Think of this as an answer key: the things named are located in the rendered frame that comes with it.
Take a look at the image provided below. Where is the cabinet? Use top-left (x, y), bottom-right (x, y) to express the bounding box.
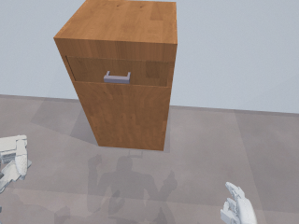
top-left (53, 0), bottom-right (178, 151)

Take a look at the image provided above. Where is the robot right hand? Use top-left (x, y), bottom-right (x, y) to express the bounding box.
top-left (221, 182), bottom-right (258, 224)

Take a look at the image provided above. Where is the drawer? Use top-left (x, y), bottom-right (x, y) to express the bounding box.
top-left (66, 56), bottom-right (169, 87)

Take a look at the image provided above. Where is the handle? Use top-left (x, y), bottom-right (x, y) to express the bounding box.
top-left (104, 71), bottom-right (131, 84)

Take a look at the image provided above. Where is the robot left hand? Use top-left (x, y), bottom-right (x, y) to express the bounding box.
top-left (0, 134), bottom-right (32, 194)

